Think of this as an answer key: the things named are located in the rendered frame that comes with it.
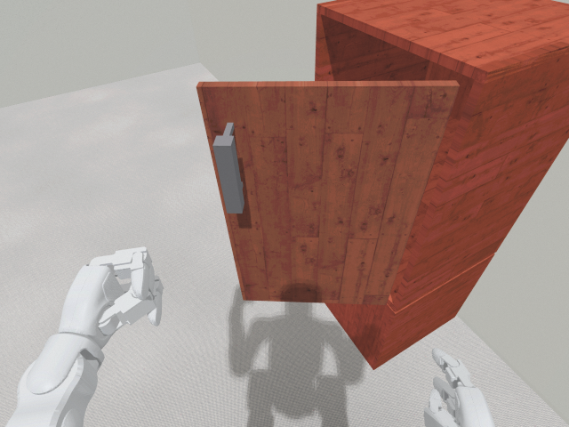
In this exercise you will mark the robot left forearm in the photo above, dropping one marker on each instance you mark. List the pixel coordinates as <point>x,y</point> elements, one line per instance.
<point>56,388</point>

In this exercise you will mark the robot right hand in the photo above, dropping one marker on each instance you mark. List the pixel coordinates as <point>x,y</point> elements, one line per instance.
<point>466,404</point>

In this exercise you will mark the cupboard door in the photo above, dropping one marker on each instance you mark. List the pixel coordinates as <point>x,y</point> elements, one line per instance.
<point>333,176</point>

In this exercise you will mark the handle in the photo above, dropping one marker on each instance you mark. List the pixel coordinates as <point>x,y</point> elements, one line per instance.
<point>224,148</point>

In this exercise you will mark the robot left hand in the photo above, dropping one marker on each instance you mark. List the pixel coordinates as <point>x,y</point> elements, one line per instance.
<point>97,305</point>

